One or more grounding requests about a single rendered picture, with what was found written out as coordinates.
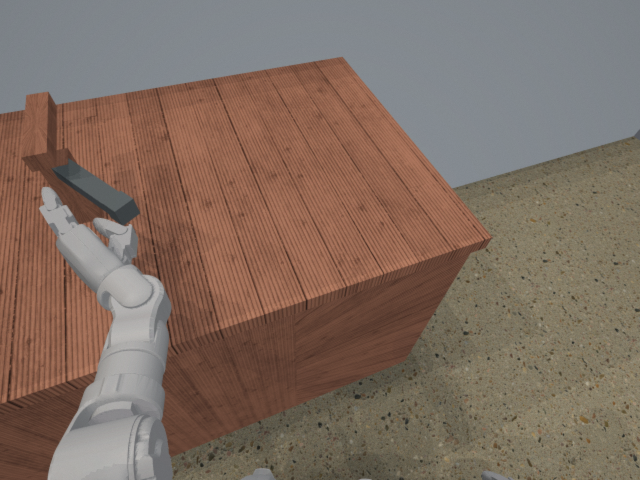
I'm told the robot left shin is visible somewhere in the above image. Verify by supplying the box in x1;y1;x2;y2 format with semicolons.
253;468;274;478

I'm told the left robot forearm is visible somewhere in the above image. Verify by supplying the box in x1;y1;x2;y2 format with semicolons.
47;264;171;480

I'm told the robot left hand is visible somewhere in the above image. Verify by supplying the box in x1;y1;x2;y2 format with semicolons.
39;187;138;294

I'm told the robot left upper arm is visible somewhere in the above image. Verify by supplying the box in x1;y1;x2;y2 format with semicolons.
50;414;173;480

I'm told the tap lever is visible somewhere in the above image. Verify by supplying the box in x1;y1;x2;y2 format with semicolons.
51;158;140;226

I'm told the counter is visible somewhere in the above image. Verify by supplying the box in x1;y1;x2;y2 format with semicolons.
0;57;492;480

